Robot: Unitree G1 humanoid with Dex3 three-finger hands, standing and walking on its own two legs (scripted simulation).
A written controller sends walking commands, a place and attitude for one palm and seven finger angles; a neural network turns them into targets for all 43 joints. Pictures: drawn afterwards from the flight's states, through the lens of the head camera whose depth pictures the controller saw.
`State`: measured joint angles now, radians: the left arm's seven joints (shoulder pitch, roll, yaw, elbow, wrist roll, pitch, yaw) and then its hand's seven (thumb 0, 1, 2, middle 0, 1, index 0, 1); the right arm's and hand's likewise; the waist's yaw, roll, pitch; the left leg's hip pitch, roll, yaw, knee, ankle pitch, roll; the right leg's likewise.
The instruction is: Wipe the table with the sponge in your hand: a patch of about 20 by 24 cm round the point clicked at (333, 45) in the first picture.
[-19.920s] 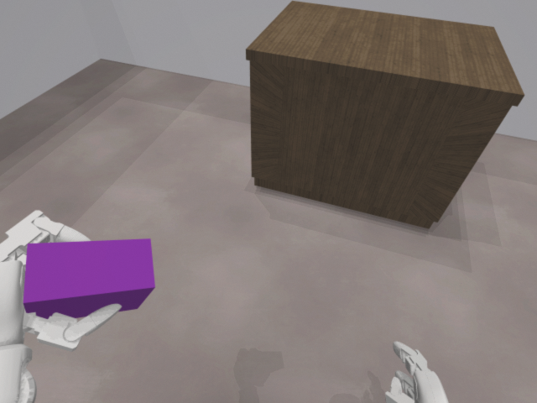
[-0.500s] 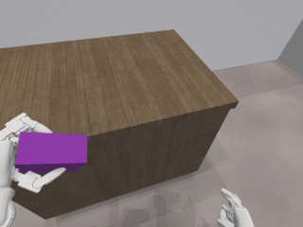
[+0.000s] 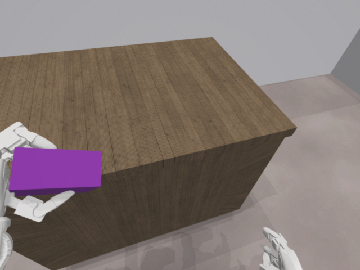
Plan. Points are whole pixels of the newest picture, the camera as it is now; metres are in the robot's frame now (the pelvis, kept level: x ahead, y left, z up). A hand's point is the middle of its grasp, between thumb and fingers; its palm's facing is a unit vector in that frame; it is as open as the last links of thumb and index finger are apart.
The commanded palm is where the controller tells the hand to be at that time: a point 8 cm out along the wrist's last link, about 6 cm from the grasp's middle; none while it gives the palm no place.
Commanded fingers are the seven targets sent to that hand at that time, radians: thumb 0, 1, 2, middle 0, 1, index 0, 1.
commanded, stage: shuffle to correct the standing spot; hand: left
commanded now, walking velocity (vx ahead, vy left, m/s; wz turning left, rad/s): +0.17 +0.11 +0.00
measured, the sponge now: (69, 173) +0.23 +0.21 +0.15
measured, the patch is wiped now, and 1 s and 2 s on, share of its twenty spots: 0.00 0.00 0.00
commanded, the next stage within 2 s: come to a stop and stand still in 0.62 s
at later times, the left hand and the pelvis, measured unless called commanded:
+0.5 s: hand (48, 142) +0.28 +0.26 +0.17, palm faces +0.28 -0.86 -0.42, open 10.0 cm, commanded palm +0.22 +0.31 +0.19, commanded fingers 0.00 0.10 1.30 -1.20 -1.60 -1.20 -1.60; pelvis +0.05 +0.04 +0.01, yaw -3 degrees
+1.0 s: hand (32, 111) +0.35 +0.33 +0.17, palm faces +0.32 -0.84 -0.43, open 10.0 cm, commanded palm +0.28 +0.36 +0.19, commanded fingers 0.00 0.10 1.30 -1.20 -1.60 -1.20 -1.60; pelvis +0.10 +0.09 +0.00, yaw -5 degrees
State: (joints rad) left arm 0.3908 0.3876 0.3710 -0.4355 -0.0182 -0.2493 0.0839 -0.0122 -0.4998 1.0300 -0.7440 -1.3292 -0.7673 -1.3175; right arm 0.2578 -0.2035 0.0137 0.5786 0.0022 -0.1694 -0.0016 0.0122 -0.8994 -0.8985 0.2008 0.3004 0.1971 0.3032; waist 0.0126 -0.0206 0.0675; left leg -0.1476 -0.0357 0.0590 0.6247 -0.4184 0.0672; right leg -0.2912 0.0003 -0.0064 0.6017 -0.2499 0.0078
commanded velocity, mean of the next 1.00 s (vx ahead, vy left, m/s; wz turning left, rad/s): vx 0.09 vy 0.04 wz -0.02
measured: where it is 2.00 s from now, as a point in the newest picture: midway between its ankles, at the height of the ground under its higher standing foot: outside the picture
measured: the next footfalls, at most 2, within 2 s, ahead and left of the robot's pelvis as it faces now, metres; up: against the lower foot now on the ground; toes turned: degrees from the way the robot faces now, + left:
left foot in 0.54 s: +0.18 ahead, +0.21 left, +0.00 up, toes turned -6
right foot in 0.68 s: +0.14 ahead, +0.00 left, +0.00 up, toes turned -4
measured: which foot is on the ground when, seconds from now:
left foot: down 0.00-0.24, up 0.26-0.52, down 0.54-1.00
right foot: down 0.00-0.56, up 0.58-0.66, down 0.68-1.00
